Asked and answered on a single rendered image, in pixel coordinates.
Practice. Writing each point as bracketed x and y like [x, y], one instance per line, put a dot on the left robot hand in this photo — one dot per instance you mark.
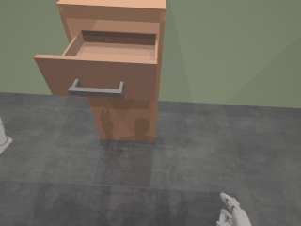
[4, 140]

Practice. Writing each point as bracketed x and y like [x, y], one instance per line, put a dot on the drawer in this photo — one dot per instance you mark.
[101, 59]

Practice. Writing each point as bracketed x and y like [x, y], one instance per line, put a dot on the cabinet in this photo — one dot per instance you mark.
[120, 119]

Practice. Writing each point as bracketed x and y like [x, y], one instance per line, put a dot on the right robot hand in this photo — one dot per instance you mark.
[238, 216]

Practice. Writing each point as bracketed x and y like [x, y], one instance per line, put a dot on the handle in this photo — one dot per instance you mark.
[116, 93]

